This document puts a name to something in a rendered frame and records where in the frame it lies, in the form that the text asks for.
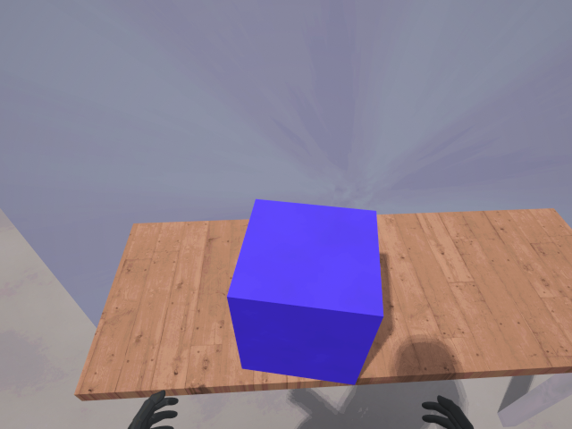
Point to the carton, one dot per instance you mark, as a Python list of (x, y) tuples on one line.
[(306, 294)]

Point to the right robot hand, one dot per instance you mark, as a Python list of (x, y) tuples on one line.
[(456, 418)]

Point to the table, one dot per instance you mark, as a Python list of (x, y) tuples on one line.
[(466, 295)]

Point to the left robot hand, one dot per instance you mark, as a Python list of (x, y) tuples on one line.
[(146, 416)]

